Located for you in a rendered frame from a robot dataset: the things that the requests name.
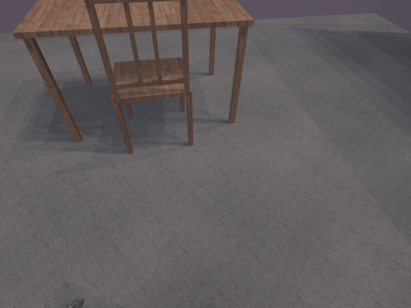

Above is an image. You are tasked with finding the table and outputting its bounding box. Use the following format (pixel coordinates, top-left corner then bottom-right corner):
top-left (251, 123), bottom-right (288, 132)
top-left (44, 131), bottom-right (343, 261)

top-left (13, 0), bottom-right (254, 142)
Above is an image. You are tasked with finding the chair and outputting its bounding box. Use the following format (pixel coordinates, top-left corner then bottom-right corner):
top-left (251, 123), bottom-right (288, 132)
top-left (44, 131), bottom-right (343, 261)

top-left (84, 0), bottom-right (193, 154)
